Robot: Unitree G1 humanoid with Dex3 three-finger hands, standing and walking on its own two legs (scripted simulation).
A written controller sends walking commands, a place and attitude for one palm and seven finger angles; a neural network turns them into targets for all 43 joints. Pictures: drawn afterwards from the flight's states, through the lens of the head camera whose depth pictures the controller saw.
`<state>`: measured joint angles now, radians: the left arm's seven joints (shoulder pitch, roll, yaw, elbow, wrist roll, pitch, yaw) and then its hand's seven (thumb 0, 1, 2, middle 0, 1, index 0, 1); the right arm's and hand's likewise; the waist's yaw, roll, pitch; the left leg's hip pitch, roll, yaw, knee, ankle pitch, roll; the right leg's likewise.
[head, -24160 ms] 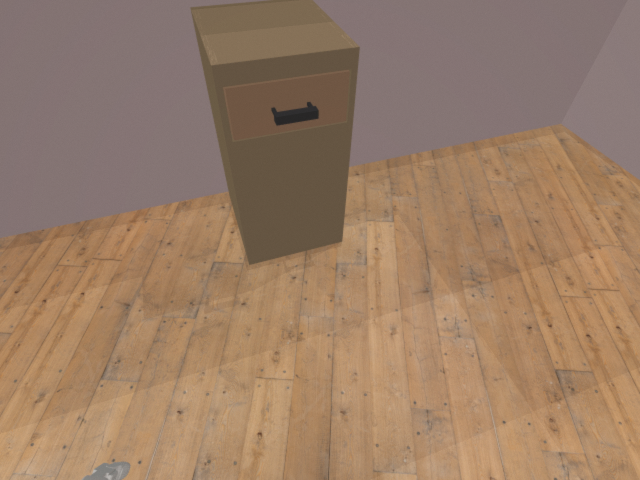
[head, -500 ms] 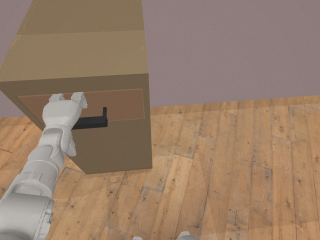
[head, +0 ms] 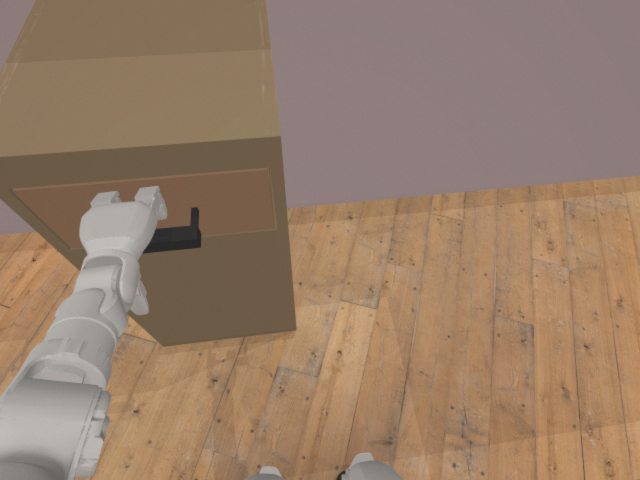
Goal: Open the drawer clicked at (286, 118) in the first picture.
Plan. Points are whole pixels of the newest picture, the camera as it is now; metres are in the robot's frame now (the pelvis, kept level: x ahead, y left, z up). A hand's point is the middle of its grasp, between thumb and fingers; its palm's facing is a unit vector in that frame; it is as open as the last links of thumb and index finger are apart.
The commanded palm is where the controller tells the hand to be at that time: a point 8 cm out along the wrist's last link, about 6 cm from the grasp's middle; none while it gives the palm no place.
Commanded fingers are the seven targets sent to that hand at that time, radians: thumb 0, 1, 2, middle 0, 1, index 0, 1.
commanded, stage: lower the fingers behind the handle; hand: left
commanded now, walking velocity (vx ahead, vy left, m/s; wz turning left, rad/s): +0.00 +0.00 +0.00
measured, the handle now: (159, 228) +0.49 +0.25 -0.06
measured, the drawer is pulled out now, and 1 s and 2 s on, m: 0.00 0.00 0.00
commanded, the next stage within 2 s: close the thumb around the handle in 1.30 s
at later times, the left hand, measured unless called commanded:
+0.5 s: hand (148, 251) +0.44 +0.25 -0.05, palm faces -0.11 -0.01 -0.99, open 13.7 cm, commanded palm +0.42 +0.25 +0.00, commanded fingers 0.00 -0.50 0.30 -0.30 -1.20 -0.30 -1.20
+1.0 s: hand (157, 260) +0.44 +0.25 -0.08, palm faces -0.03 -0.01 -1.00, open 13.8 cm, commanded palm +0.43 +0.24 -0.03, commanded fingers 0.00 -0.50 0.30 -0.30 -1.20 -0.30 -1.20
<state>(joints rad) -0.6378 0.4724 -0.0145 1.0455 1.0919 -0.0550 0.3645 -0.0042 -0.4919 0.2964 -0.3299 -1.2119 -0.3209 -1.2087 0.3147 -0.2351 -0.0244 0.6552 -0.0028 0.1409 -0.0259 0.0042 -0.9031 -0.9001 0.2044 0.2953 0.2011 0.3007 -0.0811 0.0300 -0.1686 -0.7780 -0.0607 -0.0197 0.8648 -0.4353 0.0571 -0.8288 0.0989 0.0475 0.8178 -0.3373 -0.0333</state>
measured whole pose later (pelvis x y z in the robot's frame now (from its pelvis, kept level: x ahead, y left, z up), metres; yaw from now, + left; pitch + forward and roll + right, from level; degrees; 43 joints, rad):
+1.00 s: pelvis -0.01 +0.00 -0.05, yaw +1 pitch +28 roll -2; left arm -0.74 0.46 0.01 1.11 1.13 -0.04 0.55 0.00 -0.49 0.30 -0.32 -1.21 -0.33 -1.22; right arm 0.26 -0.24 -0.03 0.71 -0.04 0.10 0.00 0.00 -0.90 -0.90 0.20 0.29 0.20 0.30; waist -0.11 0.04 -0.21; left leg -1.10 -0.07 -0.04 1.15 -0.53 0.05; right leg -1.14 0.10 0.00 1.08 -0.43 -0.04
